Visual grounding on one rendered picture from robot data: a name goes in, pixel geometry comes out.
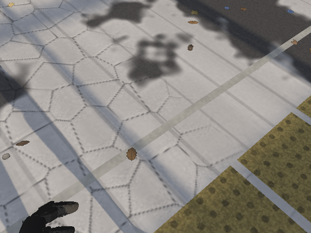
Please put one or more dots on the left robot hand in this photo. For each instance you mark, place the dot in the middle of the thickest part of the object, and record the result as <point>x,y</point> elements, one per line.
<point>36,223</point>

